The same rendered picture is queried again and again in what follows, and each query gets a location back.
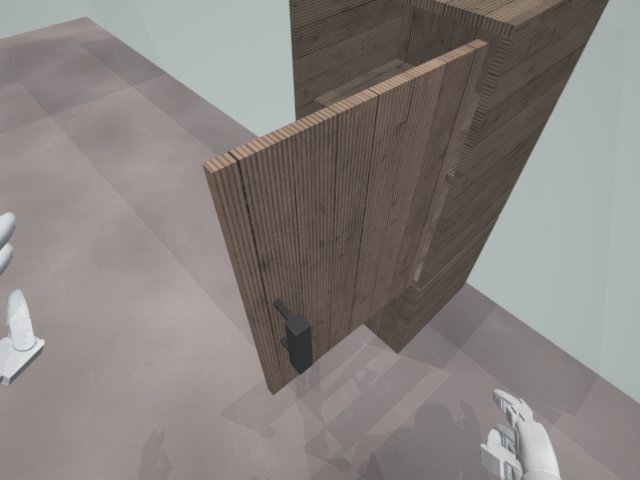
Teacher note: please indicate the cupboard door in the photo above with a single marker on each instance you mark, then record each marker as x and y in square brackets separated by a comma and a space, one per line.
[330, 213]

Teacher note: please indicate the robot left hand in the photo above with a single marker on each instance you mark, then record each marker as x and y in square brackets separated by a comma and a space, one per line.
[21, 347]

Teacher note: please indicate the handle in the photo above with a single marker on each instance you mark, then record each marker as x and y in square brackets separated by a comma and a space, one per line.
[299, 338]

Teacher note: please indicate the robot right hand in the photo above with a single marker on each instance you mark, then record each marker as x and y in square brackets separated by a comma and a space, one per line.
[527, 449]

